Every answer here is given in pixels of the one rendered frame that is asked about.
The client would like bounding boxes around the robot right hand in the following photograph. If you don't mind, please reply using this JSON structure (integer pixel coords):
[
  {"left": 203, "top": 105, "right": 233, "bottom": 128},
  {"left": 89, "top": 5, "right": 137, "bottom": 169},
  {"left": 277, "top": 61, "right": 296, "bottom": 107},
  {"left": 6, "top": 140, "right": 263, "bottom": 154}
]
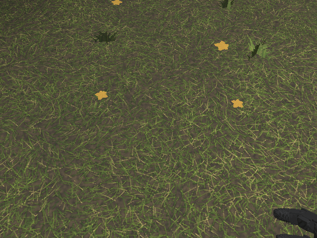
[{"left": 273, "top": 208, "right": 317, "bottom": 238}]

